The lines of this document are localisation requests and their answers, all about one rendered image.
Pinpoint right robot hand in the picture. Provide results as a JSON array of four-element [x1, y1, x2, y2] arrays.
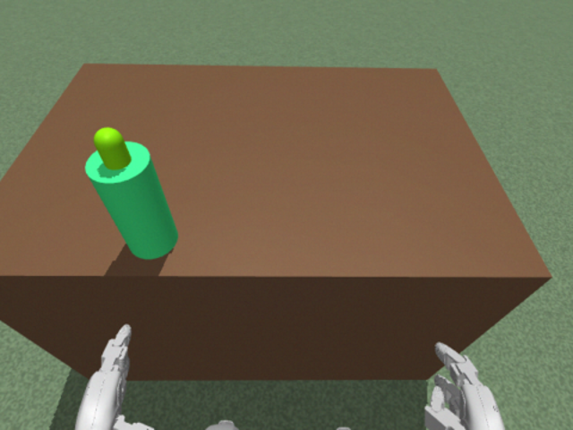
[[424, 342, 505, 430]]

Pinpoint bottle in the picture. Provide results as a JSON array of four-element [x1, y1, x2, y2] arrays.
[[85, 127, 178, 259]]

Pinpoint left robot hand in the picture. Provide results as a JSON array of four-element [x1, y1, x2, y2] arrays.
[[74, 324, 155, 430]]

